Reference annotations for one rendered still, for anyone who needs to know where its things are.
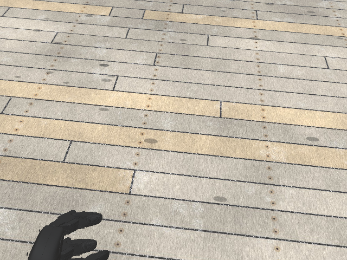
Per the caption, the robot left hand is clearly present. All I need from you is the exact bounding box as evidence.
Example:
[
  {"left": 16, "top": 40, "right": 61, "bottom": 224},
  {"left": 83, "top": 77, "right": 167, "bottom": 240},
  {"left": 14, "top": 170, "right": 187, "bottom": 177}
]
[{"left": 27, "top": 210, "right": 110, "bottom": 260}]

